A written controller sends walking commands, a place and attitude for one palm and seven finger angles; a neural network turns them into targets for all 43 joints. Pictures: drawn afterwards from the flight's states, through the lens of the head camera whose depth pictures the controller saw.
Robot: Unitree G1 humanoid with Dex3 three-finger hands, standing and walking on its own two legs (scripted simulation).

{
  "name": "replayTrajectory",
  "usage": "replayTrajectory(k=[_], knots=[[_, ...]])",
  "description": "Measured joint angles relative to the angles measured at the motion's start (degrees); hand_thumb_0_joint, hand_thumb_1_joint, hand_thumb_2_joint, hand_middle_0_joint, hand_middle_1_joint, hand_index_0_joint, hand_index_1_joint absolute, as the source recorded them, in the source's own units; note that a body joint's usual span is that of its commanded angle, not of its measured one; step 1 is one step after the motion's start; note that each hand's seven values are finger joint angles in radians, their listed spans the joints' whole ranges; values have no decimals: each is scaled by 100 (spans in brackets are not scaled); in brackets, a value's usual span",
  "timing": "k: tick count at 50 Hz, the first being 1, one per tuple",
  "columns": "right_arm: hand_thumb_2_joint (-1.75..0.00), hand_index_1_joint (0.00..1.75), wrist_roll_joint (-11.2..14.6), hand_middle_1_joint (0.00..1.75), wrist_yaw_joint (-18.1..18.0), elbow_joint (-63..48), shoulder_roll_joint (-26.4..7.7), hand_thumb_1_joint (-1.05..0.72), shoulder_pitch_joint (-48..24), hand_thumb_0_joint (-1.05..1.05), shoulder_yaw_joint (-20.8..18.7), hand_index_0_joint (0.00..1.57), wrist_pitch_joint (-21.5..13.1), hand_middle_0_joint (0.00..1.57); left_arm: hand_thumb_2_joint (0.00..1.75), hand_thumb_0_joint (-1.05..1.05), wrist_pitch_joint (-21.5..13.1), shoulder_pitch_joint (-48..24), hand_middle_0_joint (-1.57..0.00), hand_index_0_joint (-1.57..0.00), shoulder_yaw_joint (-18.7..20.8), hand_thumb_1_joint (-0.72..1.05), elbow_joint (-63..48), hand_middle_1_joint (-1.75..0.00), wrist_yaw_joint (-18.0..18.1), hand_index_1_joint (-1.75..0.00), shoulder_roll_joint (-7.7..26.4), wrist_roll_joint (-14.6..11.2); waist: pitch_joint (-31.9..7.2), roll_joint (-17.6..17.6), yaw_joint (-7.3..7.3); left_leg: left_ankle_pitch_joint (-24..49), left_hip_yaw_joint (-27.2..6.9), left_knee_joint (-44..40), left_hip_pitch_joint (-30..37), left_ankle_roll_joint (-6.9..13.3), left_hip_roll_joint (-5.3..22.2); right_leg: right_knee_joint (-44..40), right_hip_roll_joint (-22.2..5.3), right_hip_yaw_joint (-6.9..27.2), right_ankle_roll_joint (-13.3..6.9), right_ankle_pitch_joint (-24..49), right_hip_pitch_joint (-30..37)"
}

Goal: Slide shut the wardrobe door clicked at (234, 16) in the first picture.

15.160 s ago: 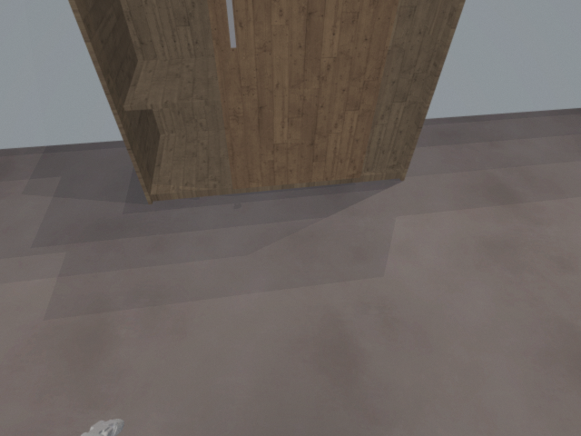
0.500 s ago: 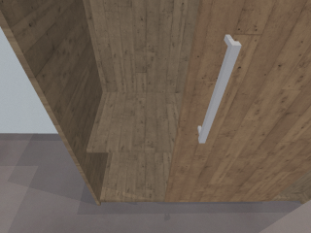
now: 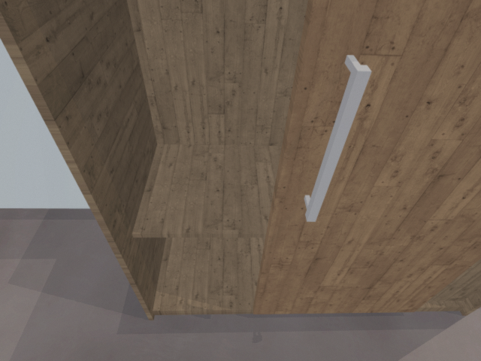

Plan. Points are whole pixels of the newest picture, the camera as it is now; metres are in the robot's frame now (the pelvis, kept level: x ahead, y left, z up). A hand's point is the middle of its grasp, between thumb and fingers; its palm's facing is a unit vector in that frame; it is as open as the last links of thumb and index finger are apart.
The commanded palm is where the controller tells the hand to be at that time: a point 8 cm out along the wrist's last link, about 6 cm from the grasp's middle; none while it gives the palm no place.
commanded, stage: raise the hand with hooked fingers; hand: right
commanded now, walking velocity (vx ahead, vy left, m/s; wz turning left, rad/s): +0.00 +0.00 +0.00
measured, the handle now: (327, 153) +0.44 -0.12 +0.15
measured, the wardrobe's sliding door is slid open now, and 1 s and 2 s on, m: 0.40 0.40 0.40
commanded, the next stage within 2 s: none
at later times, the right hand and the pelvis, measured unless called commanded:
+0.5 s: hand out of the picture +0.14 -0.18 -0.03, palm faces +0.04 +1.00 -0.02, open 9.0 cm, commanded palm +0.14 -0.24 +0.01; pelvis -0.01 +0.01 -0.05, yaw -1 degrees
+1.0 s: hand (433, 297) +0.21 -0.25 +0.08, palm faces +0.08 +0.99 -0.09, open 12.1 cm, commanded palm +0.18 -0.30 +0.08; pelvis +0.00 -0.01 -0.03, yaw -3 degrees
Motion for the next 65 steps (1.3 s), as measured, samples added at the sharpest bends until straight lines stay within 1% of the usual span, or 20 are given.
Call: replayTrajectory(k=[1, 2, 3, 4, 8, 12, 17, 20, 25, 29, 32, 35, 38, 42, 45, 48, 51, 57, 62, 65], knots=[[-90, 30, -4, 30, -33, -7, -4, -91, -15, 0, 36, 20, -24, 20, 90, 1, 19, -20, -20, -20, -10, 91, -36, -29, -30, -29, 16, 0, 30, -12, -1, 1, 13, 35, -48, 0, -13, 98, -19, 11, 7, -26, -81], [-90, 30, 270, 30, -23, -910, -28, -91, 247, 1, 141, 20, 315, 20, 90, 1, -14, 12, -20, -20, -50, 91, -291, -29, -43, -29, 57, -37, 119, -1, 25, -16, 10, 122, -99, -1, -7, 199, -20, 8, 8, -61, -134], [-90, 30, 374, 30, -127, -2050, -132, -93, 550, 3, 221, 20, 696, 21, 90, 1, -248, 56, -20, -20, -123, 91, -567, -29, 7, -29, 118, -111, 235, 26, -7, -51, -36, 244, -141, 6, 0, 268, -11, -37, 4, -91, -127], [-89, 30, 447, 30, -269, -2846, -304, -96, 768, 5, 212, 20, 701, 21, 90, 1, -574, 95, -20, -20, -145, 91, -774, -29, 67, -29, 200, -131, 258, 20, -27, -96, -73, 366, -215, 19, 4, 346, -9, -71, 4, -127, -169], [-88, 32, 894, 32, -560, -5065, -740, -96, 842, 8, 159, 20, 411, 21, 90, 4, -1430, 76, -20, -20, -11, 93, -1332, -30, 205, -29, 823, -379, 8, -245, 88, -244, 56, 642, -439, -29, 133, 665, 84, 78, -33, -223, -489], [-85, 36, 1029, 36, -305, -6346, -691, -87, 178, 6, 139, 20, -544, 20, 90, 4, -1900, -440, -20, -20, 161, 93, -1940, -29, 267, -29, 1285, -295, -299, -314, 248, -432, 83, 1087, -875, -56, 195, 1158, 133, 147, -69, -390, -975], [-81, 43, 1317, 43, 1194, -6297, -263, -74, -316, 3, -91, 21, -2063, 21, 90, 3, -1843, -1179, -20, -20, 410, 92, -2870, -29, -101, -29, 1257, -183, -527, 115, 312, -674, -36, 1808, -1637, 22, 123, 1877, 42, 46, 2, -708, -1663], [-78, 47, 1188, 47, 1759, -6160, -368, -65, 74, 1, -245, 22, -2191, 22, 90, 2, -1567, -1424, -19, -20, 492, 91, -3469, -29, -236, -29, 1205, -201, -485, 311, 268, -829, -47, 2123, -1854, 68, 62, 2219, -32, 36, 31, -903, -1868], [-73, 54, 1266, 55, 1634, -6445, -738, -52, 1013, 1, -534, 23, -1860, 24, 90, 2, -1268, -1432, -19, -20, 504, 91, -4024, -29, -140, -29, 1126, -226, -374, 368, -55, -1000, 86, 2369, -2027, 86, 45, 2576, -77, 176, 42, -1097, -2136], [-69, 60, 1511, 60, 1489, -6936, -896, -43, 1147, 2, -896, 24, -2367, 24, 90, 1, -1386, -1307, -19, -20, 285, 90, -3743, -29, -51, -29, 1023, -189, -357, 164, -303, -1046, 352, 2354, -1992, 74, 59, 2800, -86, 450, 42, -1183, -2318], [-67, 65, 1696, 65, 1765, -7080, -896, -36, 596, 2, -902, 24, -2703, 24, 90, 1, -1537, -1310, -20, -20, -14, 90, -3357, -29, -18, -29, 956, -223, -269, -67, -370, -1046, 496, 2341, -1955, 42, 91, 2934, -58, 599, 19, -1211, -2410], [-64, 69, 1706, 69, 2266, -6874, -953, -28, -168, 1, -764, 24, -2450, 24, 90, 2, -1581, -1291, -20, -20, -288, 90, -3110, -30, 16, -30, 811, -280, -198, -226, -295, -987, 503, 2282, -1974, 6, 116, 2917, -30, 606, -8, -1171, -2455], [-61, 74, 1642, 74, 2701, -6534, -1184, -21, -634, 1, -789, 24, -1657, 25, 90, 2, -1506, -1166, -20, -20, -440, 90, -3017, -30, 26, -30, 632, -315, -224, -238, -96, -884, 365, 2121, -1977, -24, 115, 2675, -16, 461, -43, -1069, -2367], [-57, 80, 1957, 80, 2654, -6522, -1337, -12, -476, 1, -1229, 26, -836, 26, 90, 2, -1427, -833, -20, -21, -401, 90, -3048, -30, 26, -30, 575, -308, -321, -186, 177, -755, 172, 1785, -1758, -49, 77, 2209, -25, 260, -62, -937, -2017], [-54, 84, 2183, 84, 2355, -6858, -1310, -5, -221, 1, -1640, 26, -858, 27, 90, 2, -1488, -582, -20, -21, -247, 90, -3009, -30, 24, -30, 683, -292, -383, -115, 187, -695, 127, 1550, -1528, -59, 46, 1949, -40, 209, -59, -880, -1760], [-51, 89, 2175, 89, 2196, -7073, -1287, 2, -181, 1, -1849, 27, -1081, 27, 90, 2, -1593, -462, -20, -20, -92, 90, -2903, -30, -3, -30, 894, -288, -380, -96, 106, -651, 177, 1370, -1321, -75, 48, 1818, -33, 258, -69, -840, -1602], [-48, 93, 2088, 93, 2310, -6955, -1324, 9, -347, 0, -1811, 27, -1089, 27, 90, 2, -1671, -521, -20, -20, -18, 90, -2824, -30, 23, -30, 1130, -332, -303, -123, 32, -603, 239, 1253, -1188, -96, 69, 1764, -10, 320, -93, -800, -1528], [-42, 102, 1926, 102, 2633, -6658, -1575, 23, -678, 0, -1607, 28, -692, 28, 90, 2, -1848, -791, -20, -20, -28, 90, -2851, -30, 160, -29, 1290, -350, -195, -134, -18, -484, 258, 988, -863, -106, 84, 1505, 19, 336, -107, -673, -1219], [-37, 110, 2118, 110, 2633, -6552, -1742, 35, -1180, 0, -1936, 29, -759, 30, 90, 2, -1933, -903, -20, -20, -178, 90, -2862, -29, 185, -29, 1151, -330, -238, -114, -86, -402, 296, 684, -436, -78, 55, 1180, 5, 369, -68, -562, -797], [-34, 114, 2174, 114, 2733, -6231, -1848, 40, -1632, 0, -2164, 30, -603, 30, 90, 2, -1893, -956, -20, -20, -286, 90, -2871, -30, 167, -30, 1089, -346, -243, -164, -152, -339, 313, 521, -254, -61, 44, 1003, 2, 383, -53, -483, -616]])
